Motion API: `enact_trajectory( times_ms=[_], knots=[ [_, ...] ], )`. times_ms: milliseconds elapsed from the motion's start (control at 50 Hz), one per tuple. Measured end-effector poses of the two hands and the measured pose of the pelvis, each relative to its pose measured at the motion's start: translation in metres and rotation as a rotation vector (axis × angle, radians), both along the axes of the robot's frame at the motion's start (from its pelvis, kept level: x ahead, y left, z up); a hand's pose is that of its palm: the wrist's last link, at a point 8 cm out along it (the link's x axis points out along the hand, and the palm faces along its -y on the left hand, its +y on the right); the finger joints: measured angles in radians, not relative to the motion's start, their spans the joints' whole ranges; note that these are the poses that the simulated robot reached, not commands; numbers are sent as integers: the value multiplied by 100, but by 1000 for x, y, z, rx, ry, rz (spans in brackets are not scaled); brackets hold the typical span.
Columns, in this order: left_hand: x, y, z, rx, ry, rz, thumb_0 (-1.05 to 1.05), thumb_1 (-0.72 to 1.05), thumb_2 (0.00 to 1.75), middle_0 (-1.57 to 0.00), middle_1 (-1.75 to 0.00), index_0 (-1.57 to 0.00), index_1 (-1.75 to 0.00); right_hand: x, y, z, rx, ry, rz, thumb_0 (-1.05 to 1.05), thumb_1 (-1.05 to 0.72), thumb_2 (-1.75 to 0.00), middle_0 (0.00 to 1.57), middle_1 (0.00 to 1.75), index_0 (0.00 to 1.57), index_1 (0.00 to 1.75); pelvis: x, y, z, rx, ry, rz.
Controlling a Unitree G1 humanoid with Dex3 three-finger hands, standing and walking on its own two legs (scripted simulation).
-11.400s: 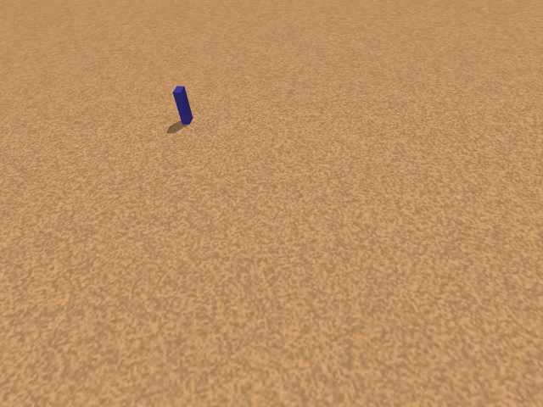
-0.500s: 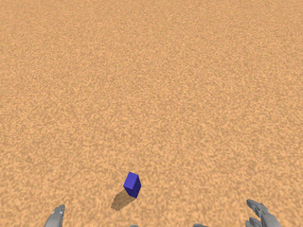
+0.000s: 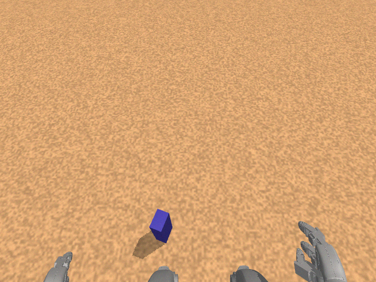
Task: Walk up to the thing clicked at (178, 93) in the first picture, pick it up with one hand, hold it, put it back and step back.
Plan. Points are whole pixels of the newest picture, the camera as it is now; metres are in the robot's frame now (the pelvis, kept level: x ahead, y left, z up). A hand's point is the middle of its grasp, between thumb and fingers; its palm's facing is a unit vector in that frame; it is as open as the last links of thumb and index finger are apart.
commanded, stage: go down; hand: left
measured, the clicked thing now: (162, 227) +0.38 +0.15 -0.58
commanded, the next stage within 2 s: approach in 1.96 s
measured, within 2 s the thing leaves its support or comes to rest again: neither
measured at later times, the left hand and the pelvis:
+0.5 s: hand (87, 250) +0.23 +0.29 -0.18, palm faces +0.07 -0.97 -0.22, open 17.3 cm; pelvis -0.04 +0.00 -0.10, yaw -1 degrees
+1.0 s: hand (92, 230) +0.30 +0.32 -0.25, palm faces +0.06 -0.99 -0.15, open 17.2 cm; pelvis -0.08 -0.01 -0.20, yaw -3 degrees
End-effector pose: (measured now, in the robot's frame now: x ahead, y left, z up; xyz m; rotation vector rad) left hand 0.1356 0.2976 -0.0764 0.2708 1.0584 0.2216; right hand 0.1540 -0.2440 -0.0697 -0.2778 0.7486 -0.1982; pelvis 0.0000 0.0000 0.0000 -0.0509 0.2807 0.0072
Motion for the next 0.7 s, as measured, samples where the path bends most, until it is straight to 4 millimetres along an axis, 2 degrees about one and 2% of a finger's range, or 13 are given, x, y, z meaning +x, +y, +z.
enact_trajectory(
  times_ms=[180,280,380,540,600,700],
  knots=[
    [-7,6,-8,2,-32,15,0,-41,22,-4,-12,-4,-13,-12,-4,-11,-14,6,-8,1,-84,-88,21,30,20,30,-8,-3,-12,-5,20,1],
    [-1,19,-26,-6,-78,24,0,-42,20,-4,-10,-4,-11,-16,-8,-23,-38,-1,17,1,-84,-88,21,30,20,30,-18,-3,-26,-7,51,1],
    [32,35,-54,-39,-223,-10,-1,-46,19,-4,-9,-4,-10,-22,-16,-53,-70,7,42,1,-86,-89,21,30,20,30,-32,-3,-57,-7,113,-6],
    [88,43,-86,-91,-422,-104,-1,-55,16,-5,-10,-5,-11,-44,-23,-113,-72,106,29,1,-86,-89,21,30,20,30,-46,-1,-106,-11,196,-20],
    [95,46,-99,-104,-438,-108,-1,-57,15,-5,-10,-5,-11,-56,-22,-133,-52,153,19,1,-86,-89,21,30,20,30,-50,-1,-118,-11,214,-26],
    [94,57,-121,-119,-471,-88,-1,-59,16,-5,-11,-5,-13,-76,-22,-164,-34,231,32,1,-86,-89,21,30,20,30,-58,-3,-139,-10,245,-30]
  ],
)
